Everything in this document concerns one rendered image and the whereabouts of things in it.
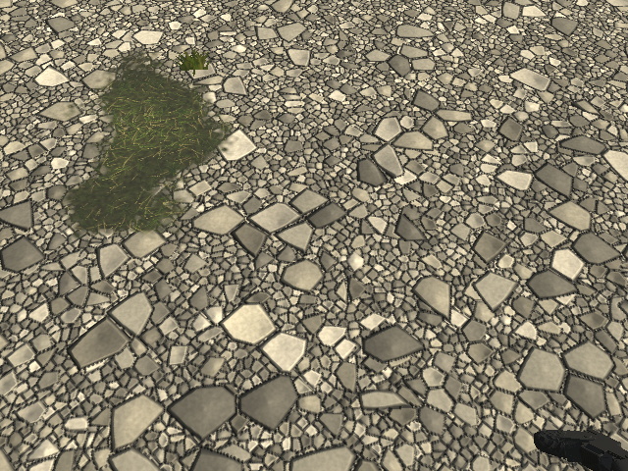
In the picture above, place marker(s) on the right robot hand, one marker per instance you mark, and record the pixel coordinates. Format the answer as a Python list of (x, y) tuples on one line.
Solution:
[(594, 450)]

